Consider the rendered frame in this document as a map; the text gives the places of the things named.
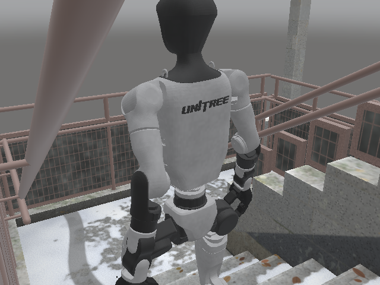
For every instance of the robot right upper arm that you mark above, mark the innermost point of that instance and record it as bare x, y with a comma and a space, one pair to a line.
242, 114

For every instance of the robot left forearm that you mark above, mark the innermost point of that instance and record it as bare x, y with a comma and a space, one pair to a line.
142, 231

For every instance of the robot left upper arm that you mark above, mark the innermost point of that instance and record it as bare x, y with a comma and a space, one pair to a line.
139, 107

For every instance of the humanoid robot head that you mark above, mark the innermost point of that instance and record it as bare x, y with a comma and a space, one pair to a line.
185, 25

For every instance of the right robot hand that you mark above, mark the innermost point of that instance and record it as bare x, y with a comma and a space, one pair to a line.
244, 196

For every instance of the robot right forearm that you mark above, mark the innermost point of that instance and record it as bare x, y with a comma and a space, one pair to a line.
244, 168

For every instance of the right robot thigh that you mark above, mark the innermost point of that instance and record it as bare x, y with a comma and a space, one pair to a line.
210, 249

